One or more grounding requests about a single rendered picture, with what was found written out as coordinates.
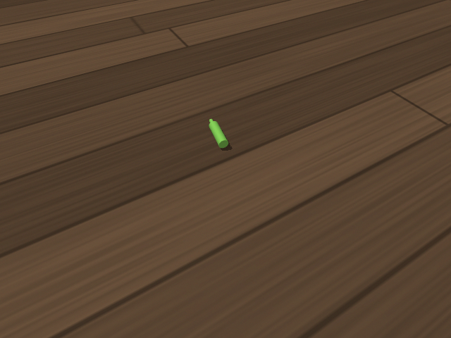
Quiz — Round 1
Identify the bottle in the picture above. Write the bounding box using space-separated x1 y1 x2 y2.
209 119 228 148

